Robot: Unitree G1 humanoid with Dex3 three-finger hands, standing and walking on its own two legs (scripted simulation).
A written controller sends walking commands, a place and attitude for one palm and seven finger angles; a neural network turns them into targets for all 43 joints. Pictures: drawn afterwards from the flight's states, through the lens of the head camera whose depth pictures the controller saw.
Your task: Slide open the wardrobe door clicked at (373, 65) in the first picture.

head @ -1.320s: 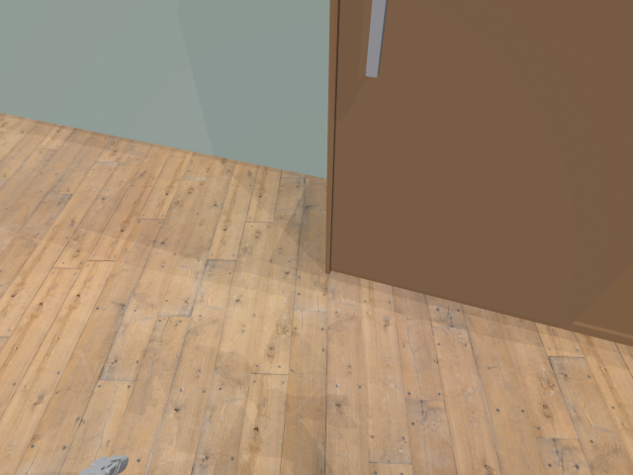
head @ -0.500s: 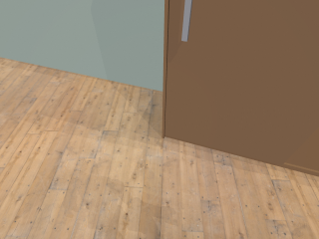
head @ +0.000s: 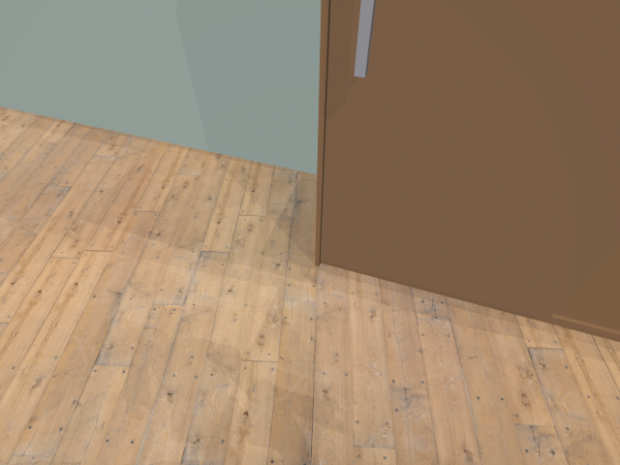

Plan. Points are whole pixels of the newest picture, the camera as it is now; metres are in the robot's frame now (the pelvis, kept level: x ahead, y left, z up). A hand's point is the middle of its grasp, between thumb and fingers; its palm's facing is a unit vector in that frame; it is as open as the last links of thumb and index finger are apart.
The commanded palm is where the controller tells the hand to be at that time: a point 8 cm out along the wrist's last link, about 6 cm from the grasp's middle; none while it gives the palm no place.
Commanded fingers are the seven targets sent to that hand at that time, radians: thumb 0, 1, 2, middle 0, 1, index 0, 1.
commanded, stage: look at it before walking up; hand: left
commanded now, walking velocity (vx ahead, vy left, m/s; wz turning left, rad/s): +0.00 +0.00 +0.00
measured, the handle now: (370, 1) +0.92 -0.07 +0.22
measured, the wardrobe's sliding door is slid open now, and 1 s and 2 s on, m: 0.00 0.00 0.00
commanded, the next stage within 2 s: turn to face it in 0.12 s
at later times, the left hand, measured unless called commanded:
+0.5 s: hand out of the picture +0.08 +0.23 -0.17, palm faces -0.08 -0.95 -0.31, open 7.4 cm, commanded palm none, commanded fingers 0.00 0.90 0.90 -0.20 -0.30 -0.20 -0.30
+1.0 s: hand out of the picture +0.05 +0.18 -0.18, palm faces -0.16 -0.96 -0.24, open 7.4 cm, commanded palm none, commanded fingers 0.00 0.90 0.90 -0.20 -0.30 -0.20 -0.30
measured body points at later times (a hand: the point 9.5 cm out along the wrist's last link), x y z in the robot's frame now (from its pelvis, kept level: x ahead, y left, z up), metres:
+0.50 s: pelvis +0.00 +0.00 -0.01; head +0.02 -0.01 +0.44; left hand +0.08 +0.27 -0.14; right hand +0.07 -0.28 -0.15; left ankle +0.00 +0.13 -0.75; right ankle +0.00 -0.11 -0.75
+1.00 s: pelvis -0.02 +0.00 -0.01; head +0.00 -0.02 +0.44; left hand +0.06 +0.23 -0.16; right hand -0.03 -0.25 -0.17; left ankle -0.02 +0.13 -0.70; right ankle -0.02 -0.09 -0.75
